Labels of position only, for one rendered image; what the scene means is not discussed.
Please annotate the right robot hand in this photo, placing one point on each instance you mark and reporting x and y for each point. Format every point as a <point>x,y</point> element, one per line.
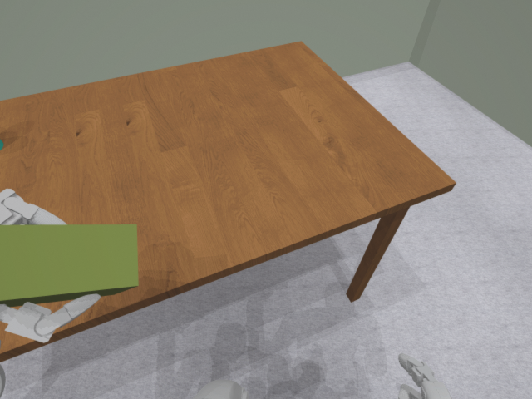
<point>423,376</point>

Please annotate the left robot hand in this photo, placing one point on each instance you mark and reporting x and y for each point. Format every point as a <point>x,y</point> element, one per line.
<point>31,320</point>

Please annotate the sponge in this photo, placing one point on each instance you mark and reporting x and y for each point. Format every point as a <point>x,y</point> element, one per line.
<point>45,263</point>

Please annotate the left robot thigh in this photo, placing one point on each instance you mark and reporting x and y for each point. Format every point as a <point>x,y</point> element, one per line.
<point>222,389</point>

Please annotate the table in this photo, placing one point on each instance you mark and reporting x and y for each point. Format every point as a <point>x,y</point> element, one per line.
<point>223,164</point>

